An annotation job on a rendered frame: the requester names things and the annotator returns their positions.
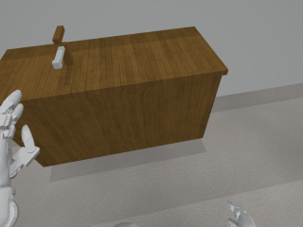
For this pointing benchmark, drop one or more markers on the counter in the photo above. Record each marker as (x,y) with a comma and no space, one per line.
(113,94)

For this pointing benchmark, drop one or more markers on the tap lever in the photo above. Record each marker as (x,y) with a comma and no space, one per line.
(57,62)

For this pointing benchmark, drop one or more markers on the robot left forearm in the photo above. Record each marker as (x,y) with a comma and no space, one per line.
(9,209)

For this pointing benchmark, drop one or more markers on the right robot hand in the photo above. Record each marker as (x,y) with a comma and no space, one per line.
(240,214)

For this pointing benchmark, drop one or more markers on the left robot hand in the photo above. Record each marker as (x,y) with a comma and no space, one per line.
(10,112)

